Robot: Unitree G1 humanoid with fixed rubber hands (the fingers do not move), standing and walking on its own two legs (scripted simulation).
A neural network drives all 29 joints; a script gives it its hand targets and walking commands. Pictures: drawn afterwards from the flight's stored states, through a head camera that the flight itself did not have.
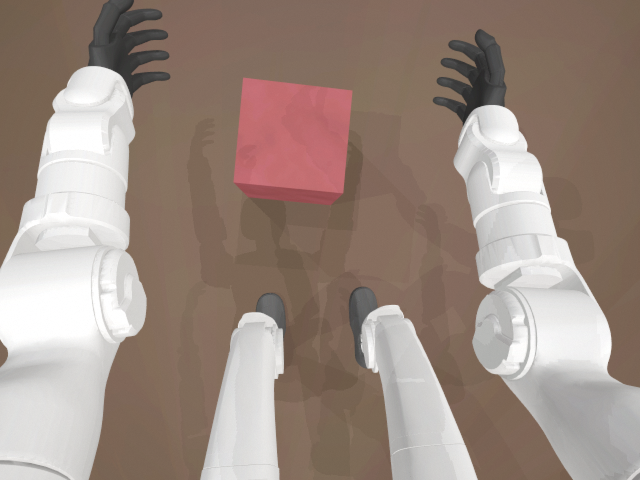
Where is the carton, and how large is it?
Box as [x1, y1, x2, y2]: [234, 78, 351, 204]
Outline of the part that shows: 243,78 234,182 248,196 330,204 342,193 343,190 351,90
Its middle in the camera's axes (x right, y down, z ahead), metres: -0.06 -0.20 +0.86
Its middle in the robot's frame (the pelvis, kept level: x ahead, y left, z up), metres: +0.55 +0.02 -0.54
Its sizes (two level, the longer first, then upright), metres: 0.210 0.200 0.250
